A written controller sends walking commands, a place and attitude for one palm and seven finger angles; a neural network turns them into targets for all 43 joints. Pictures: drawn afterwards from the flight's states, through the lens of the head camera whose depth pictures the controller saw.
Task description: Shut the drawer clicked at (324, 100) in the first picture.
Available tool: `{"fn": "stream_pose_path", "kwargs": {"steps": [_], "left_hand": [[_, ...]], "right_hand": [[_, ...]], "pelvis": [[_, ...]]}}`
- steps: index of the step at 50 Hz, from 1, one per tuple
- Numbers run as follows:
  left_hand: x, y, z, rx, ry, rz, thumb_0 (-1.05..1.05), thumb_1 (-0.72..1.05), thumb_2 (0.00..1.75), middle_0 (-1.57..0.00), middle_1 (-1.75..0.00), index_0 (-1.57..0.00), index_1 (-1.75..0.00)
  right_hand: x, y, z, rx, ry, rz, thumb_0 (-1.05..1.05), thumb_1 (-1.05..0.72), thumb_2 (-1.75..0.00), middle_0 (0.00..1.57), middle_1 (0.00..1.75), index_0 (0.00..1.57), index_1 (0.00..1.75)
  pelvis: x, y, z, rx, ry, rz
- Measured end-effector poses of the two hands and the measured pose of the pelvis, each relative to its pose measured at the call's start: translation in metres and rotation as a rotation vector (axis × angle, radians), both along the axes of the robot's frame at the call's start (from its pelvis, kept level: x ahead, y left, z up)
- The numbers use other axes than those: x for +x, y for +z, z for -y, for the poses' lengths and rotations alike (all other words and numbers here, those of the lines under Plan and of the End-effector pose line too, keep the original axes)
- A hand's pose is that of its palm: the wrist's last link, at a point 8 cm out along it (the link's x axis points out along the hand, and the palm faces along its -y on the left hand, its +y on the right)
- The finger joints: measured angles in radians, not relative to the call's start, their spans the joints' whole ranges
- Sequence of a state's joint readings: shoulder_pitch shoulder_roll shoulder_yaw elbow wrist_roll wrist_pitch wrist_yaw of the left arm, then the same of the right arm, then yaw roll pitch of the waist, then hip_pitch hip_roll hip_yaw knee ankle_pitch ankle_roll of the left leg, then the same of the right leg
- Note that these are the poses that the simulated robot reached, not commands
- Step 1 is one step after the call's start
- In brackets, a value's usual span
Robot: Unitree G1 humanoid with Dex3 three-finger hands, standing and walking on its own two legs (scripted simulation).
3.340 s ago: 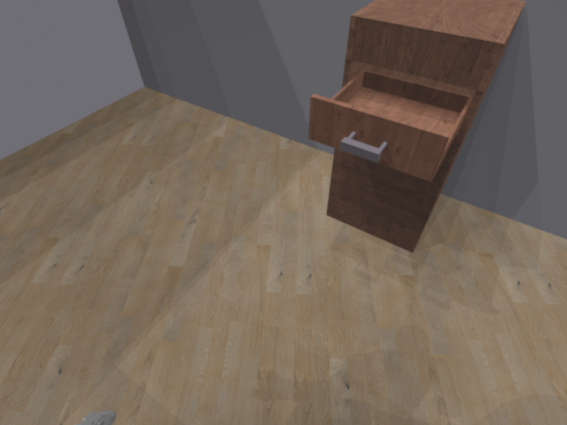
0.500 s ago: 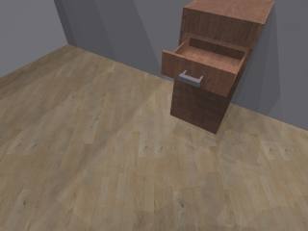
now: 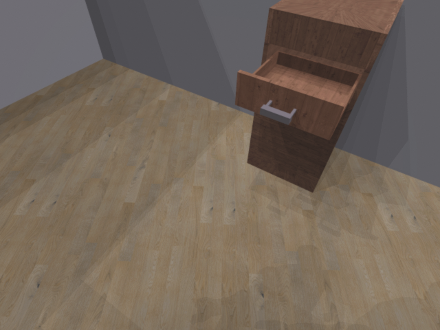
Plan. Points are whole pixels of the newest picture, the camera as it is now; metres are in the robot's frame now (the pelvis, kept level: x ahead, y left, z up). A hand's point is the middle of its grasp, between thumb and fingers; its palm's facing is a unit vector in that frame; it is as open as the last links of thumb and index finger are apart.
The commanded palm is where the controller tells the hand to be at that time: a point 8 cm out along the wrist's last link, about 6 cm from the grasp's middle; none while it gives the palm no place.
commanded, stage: look at it before walking up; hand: left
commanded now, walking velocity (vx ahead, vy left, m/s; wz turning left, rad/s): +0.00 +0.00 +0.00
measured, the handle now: (278, 110) +0.83 -0.16 -0.09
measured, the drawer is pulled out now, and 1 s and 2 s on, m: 0.28 0.28 0.28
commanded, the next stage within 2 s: walk to a spot facing it in 0.50 s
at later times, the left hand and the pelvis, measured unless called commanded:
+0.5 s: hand out of the picture +0.05 +0.23 -0.17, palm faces -0.02 -0.96 -0.29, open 7.4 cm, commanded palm none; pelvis +0.00 +0.00 +0.00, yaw +0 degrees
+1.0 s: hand out of the picture +0.02 +0.17 -0.19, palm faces +0.05 -0.98 -0.19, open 7.4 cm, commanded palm none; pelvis +0.07 -0.01 -0.02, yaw -2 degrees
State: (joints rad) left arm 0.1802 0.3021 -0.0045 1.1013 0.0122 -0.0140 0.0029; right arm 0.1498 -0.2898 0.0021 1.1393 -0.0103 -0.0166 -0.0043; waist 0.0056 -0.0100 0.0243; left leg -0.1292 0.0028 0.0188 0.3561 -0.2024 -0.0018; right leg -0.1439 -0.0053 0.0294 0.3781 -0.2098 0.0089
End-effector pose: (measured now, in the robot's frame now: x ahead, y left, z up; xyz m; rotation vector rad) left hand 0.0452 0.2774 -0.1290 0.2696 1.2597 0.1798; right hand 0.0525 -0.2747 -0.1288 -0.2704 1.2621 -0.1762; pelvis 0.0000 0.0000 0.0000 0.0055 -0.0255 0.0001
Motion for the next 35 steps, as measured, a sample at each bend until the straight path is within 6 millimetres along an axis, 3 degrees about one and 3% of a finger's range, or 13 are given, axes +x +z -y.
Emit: {"fn": "stream_pose_path", "kwargs": {"steps": [35], "left_hand": [[-0.005, -0.005, 0.007, -0.015, 0.014, -0.034, 0.00, 0.90, 0.90, -0.20, -0.30, -0.20, -0.30]], "right_hand": [[-0.009, -0.005, -0.008, 0.013, -0.019, -0.029, 0.01, -0.90, -0.90, 0.20, 0.30, 0.20, 0.30]], "pelvis": [[0.007, -0.001, -0.001, 0.001, -0.013, -0.002]]}}
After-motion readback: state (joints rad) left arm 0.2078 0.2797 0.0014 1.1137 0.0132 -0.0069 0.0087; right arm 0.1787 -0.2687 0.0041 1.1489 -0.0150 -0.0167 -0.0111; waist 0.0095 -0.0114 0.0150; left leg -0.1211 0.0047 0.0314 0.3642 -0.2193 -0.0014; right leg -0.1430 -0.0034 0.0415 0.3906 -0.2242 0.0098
